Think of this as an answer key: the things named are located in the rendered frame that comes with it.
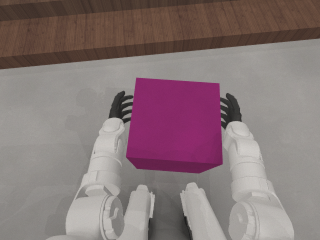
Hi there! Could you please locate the carton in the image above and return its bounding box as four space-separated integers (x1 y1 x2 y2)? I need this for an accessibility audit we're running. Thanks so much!
126 77 223 174

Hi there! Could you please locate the left robot forearm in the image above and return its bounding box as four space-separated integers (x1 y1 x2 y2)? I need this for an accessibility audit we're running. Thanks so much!
65 117 127 233

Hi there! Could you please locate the robot left upper arm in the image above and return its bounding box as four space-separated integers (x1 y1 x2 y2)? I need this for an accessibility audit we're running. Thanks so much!
46 194 125 240

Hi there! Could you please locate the robot right hand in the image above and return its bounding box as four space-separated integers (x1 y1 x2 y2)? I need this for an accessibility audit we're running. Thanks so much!
220 93 242 130

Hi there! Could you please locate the robot right upper arm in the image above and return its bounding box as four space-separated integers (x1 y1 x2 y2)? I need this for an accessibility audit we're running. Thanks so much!
228 200 294 240

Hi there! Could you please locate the right robot forearm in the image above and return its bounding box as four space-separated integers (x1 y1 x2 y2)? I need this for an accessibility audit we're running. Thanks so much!
223 121 294 234

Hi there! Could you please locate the robot left hand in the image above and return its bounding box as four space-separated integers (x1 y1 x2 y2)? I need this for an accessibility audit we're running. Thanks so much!
108 90 134 124

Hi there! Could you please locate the left robot thigh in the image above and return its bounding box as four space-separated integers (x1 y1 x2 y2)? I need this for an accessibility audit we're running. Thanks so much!
116 189 155 240

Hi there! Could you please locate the robot right foot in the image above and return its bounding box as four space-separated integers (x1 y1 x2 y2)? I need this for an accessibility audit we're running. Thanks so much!
183 212 193 240

